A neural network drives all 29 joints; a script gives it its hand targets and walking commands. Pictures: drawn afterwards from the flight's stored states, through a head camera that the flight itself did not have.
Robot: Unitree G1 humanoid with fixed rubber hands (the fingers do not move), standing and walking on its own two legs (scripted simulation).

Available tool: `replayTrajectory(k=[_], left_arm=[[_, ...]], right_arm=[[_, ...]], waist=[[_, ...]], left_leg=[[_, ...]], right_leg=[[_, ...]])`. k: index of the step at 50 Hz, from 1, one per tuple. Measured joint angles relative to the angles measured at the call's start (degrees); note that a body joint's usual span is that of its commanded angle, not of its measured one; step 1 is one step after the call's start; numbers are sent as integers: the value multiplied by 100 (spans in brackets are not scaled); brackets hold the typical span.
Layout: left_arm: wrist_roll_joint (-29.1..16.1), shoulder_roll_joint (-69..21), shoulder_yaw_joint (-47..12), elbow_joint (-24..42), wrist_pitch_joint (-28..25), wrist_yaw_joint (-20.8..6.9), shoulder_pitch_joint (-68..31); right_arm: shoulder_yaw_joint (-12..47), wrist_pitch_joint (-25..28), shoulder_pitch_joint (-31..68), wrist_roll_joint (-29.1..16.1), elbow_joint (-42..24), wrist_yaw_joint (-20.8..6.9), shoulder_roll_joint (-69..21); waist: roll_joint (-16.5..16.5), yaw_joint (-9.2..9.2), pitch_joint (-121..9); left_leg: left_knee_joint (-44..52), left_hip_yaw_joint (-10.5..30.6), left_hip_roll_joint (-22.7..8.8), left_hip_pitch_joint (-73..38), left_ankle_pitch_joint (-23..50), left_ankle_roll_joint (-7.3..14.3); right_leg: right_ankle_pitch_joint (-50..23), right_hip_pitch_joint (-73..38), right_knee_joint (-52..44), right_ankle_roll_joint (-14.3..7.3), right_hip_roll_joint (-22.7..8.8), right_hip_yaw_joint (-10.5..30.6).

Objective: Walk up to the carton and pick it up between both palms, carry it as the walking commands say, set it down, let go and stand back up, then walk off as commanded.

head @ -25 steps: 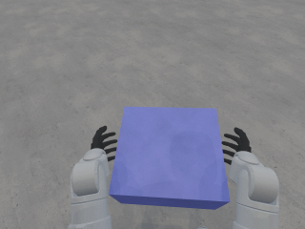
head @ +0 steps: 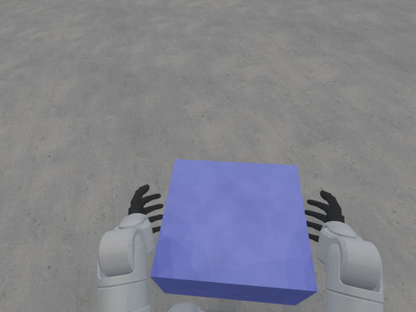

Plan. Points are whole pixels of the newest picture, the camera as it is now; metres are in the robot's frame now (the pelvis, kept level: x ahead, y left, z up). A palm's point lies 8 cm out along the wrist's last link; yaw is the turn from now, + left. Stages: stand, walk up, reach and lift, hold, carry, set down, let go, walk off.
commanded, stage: carry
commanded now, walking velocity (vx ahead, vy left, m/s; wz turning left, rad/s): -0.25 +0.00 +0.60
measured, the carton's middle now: (231, 228) +0.31 -0.01 -0.02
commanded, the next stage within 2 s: none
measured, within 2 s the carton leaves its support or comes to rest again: neither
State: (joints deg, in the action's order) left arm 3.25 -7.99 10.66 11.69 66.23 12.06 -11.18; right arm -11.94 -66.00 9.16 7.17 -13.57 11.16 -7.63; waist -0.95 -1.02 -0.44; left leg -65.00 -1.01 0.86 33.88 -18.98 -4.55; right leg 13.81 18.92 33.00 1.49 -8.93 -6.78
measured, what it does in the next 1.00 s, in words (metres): walks backwards, turning left: left foot, then right foot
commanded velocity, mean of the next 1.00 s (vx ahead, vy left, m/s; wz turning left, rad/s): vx -0.25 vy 0.00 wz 0.60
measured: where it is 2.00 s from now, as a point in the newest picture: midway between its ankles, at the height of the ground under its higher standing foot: outside the picture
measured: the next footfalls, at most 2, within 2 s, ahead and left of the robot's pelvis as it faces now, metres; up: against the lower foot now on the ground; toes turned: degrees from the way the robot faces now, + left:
left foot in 0.12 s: -0.04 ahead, +0.18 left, +0.00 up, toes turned +8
right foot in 0.44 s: -0.11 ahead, -0.11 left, +0.00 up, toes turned +12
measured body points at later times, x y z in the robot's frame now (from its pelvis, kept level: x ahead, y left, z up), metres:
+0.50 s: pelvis -0.21 -0.01 -0.02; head -0.18 -0.03 +0.43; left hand -0.01 +0.26 +0.06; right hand +0.13 -0.07 +0.03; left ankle -0.12 +0.15 -0.71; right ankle -0.15 -0.12 -0.74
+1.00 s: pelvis -0.41 -0.07 -0.01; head -0.39 -0.06 +0.44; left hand -0.30 +0.25 +0.05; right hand -0.07 -0.02 +0.04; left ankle -0.36 +0.12 -0.73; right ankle -0.36 -0.19 -0.71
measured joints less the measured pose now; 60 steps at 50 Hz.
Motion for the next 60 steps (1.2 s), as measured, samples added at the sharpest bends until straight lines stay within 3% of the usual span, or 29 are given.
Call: replayTrajectory(k=[3,6,7,8,10,11,14,18,20,22,23,25,26,29,33,35,36,38,40,43,45,49,51,52,53,55,58,60], left_arm=[[188,-35,-19,-24,-77,-214,-201],[503,-78,56,-105,-199,-501,-452],[577,-31,102,-119,-244,-571,-496],[625,2,169,-116,-268,-629,-454],[583,47,241,-2,-188,-611,-260],[514,29,244,51,-124,-502,-204],[230,-20,155,289,-14,-58,-88],[-9,1,110,559,-77,135,-54],[-98,-11,131,592,-107,199,-103],[-148,-24,155,505,-173,189,-169],[-189,-33,132,395,-227,208,-190],[-179,-18,26,207,-223,187,-112],[-177,-8,-1,125,-193,173,-59],[-163,3,-43,103,-37,174,8],[204,-44,-4,-50,-73,-232,-250],[395,-71,14,-116,-125,-408,-375],[487,-55,40,-110,-151,-490,-435],[615,-43,131,-117,-237,-608,-351],[589,-36,154,-31,-199,-561,-203],[316,-2,50,240,-30,-172,-57],[190,-5,43,323,8,19,-81],[37,-12,141,309,-134,74,-128],[-72,-15,173,325,-175,117,-130],[-108,-18,149,320,-197,149,-145],[-140,-21,112,273,-231,185,-139],[-169,-6,56,186,-198,216,-60],[-224,2,2,168,-43,277,6],[-137,-5,-25,198,-20,170,-36]], right_arm=[[-125,-46,114,-188,-219,222,-12],[-200,-37,336,-289,-284,370,-15],[-189,32,380,-337,-230,454,-86],[-77,68,383,-369,-162,524,-96],[101,38,402,-329,21,494,-75],[98,12,402,-269,78,395,-69],[-24,-34,481,-104,116,114,-86],[-42,87,577,224,14,-285,-108],[-49,134,595,330,-39,-387,-113],[-68,131,627,411,-94,-410,-114],[-131,147,633,457,-72,-427,-115],[-173,159,432,451,8,-491,-74],[-161,150,318,422,52,-496,-52],[-80,66,89,198,15,-282,-9],[-114,2,69,-93,-223,99,-6],[-151,-33,150,-163,-304,249,-17],[-139,9,201,-194,-277,283,-30],[-41,58,265,-268,-145,392,-47],[33,18,277,-252,-52,371,-44],[8,7,276,-153,23,118,-45],[-36,42,348,-21,84,-52,-59],[-69,95,532,160,105,-162,-97],[-77,78,589,240,66,-194,-112],[-93,87,617,300,55,-263,-95],[-140,119,613,361,89,-345,-90],[-153,138,455,417,143,-440,-91],[-63,65,224,330,103,-365,-31],[-46,59,118,212,-54,-268,-17]], waist=[[46,-195,-48],[92,-371,-103],[274,-404,-67],[351,-375,-23],[248,-269,54],[190,-175,90],[82,188,147],[-95,479,112],[-191,574,56],[-255,682,-6],[-385,686,41],[-284,579,0],[-182,519,-15],[-62,220,-20],[46,-116,-46],[118,-263,-86],[283,-326,-32],[256,-326,55],[136,-237,119],[43,26,114],[-17,202,86],[-180,436,-29],[-250,526,-66],[-296,592,-56],[-338,619,-3],[-153,580,53],[-19,367,67],[-29,169,26]], left_leg=[[1153,-42,-243,-847,-653,-5],[3055,-102,-253,-1732,1,52],[3122,-86,-95,-1648,92,114],[2993,-44,-40,-1501,117,193],[2848,127,-134,-1262,200,300],[2878,243,-172,-1174,302,315],[3086,510,-183,-915,719,269],[3237,845,-69,-506,1192,218],[3299,1004,0,-317,1422,155],[3299,1062,85,-138,1600,94],[3113,1058,76,-57,1307,136],[1971,533,198,227,34,150],[1314,287,233,294,-264,173],[397,-128,51,33,-415,163],[1681,-228,-190,-981,-719,97],[2933,-210,-201,-1565,-139,149],[3111,-206,-55,-1545,256,252],[2940,-78,-69,-1292,417,388],[2970,117,-169,-1121,552,424],[3210,393,-214,-870,955,371],[3347,560,-186,-679,1231,353],[3638,867,-82,-305,1778,236],[3836,985,-5,-200,2057,139],[3787,996,21,-103,1968,64],[3413,924,69,33,1341,48],[1889,485,251,359,94,79],[224,53,202,387,-184,141],[329,-81,10,29,-250,114]], right_leg=[[-168,335,113,46,-193,-129],[-228,792,480,174,-461,-243],[-180,956,678,256,-616,-185],[382,1083,959,375,-589,-115],[1449,1322,1849,428,-219,59],[1634,1401,2239,427,-49,100],[1414,1501,2838,393,244,133],[1429,1097,2298,365,505,231],[1316,688,1561,327,630,252],[868,305,669,108,673,256],[613,307,634,-26,695,205],[498,401,740,-128,437,187],[459,410,716,-125,288,211],[164,374,425,-7,19,160],[-209,600,295,84,-217,3],[-312,815,417,160,-363,-74],[-324,921,542,201,-527,-53],[885,1204,1219,357,-348,78],[1484,1444,2091,374,-32,168],[1288,1588,2855,358,240,153],[1109,1466,2852,324,356,167],[1279,767,1902,250,643,223],[1461,107,731,184,798,170],[1181,-54,249,62,828,164],[819,12,258,-52,794,157],[490,133,401,-168,499,206],[226,134,224,-86,148,194],[76,203,152,-19,10,97]])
